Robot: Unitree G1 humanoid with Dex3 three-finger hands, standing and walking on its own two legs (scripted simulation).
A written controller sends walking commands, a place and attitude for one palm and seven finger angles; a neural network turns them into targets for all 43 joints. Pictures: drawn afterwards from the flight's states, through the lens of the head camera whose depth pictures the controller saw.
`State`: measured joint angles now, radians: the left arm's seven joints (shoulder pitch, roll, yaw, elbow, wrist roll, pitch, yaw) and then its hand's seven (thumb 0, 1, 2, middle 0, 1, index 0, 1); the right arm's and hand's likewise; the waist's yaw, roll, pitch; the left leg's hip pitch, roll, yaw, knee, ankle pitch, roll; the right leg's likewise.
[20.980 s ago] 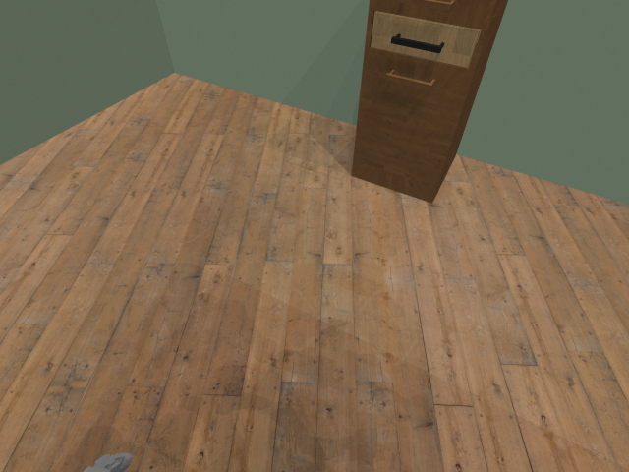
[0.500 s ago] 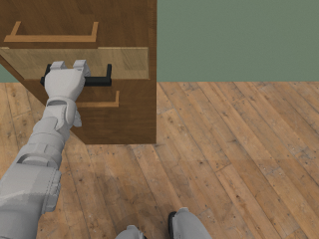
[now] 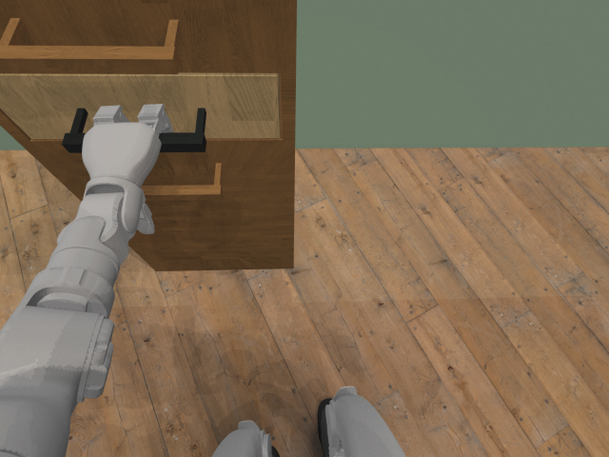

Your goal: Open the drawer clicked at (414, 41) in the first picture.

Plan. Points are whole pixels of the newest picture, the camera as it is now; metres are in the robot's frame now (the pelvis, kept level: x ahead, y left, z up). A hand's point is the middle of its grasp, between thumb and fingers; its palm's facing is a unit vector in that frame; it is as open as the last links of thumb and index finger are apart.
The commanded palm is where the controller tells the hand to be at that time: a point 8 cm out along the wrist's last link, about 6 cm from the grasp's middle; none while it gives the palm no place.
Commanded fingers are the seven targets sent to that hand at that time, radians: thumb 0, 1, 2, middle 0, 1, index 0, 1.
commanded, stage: lower the fingers behind the handle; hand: left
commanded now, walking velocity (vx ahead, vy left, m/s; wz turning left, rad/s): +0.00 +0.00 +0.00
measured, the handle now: (139, 129) +0.56 +0.19 +0.02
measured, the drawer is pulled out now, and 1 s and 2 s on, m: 0.00 0.00 0.07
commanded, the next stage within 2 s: close the thumb around the handle in 0.38 s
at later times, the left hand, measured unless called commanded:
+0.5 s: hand (133, 174) +0.50 +0.20 +0.00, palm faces -0.05 -0.02 -1.00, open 13.8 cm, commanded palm +0.48 +0.20 +0.05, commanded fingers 0.00 -0.39 0.35 -0.31 -1.21 -0.31 -1.21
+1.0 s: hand (149, 168) +0.51 +0.18 +0.00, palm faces -0.08 -0.02 -1.00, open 7.1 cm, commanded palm +0.49 +0.18 +0.05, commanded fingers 0.00 0.90 0.90 -0.40 -1.35 -0.40 -1.35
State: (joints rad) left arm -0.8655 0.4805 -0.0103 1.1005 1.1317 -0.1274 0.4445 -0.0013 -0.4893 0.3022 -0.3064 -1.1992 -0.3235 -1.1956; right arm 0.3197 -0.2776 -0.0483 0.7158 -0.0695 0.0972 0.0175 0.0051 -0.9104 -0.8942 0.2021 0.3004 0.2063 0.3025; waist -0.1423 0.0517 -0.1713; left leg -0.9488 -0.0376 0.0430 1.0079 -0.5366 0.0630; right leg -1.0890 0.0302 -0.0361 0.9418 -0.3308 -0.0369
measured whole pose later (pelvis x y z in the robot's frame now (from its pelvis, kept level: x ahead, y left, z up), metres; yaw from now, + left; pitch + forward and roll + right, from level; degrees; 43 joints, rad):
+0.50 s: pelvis +0.00 +0.00 +0.00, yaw +1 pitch +27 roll -1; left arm -0.88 0.49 -0.05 1.11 1.12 -0.12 0.40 0.00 -0.49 0.30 -0.29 -1.20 -0.32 -1.20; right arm 0.32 -0.27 -0.04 0.71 -0.06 0.09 0.01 0.00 -0.91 -0.89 0.20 0.30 0.21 0.30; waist -0.14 0.05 -0.17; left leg -0.94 -0.04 0.03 1.01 -0.53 0.06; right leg -1.07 0.02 -0.05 0.93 -0.33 -0.03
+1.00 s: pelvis +0.00 +0.00 +0.00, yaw +0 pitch +27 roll -1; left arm -0.89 0.47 -0.04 1.12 1.11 -0.09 0.39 0.00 0.48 0.72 -0.38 -1.30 -0.39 -1.30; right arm 0.34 -0.26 -0.04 0.72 -0.06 0.09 0.01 0.00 -0.91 -0.89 0.20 0.30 0.21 0.30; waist -0.15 0.07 -0.17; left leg -0.94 -0.04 0.03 1.00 -0.54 0.06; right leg -1.08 0.03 -0.04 0.93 -0.33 -0.04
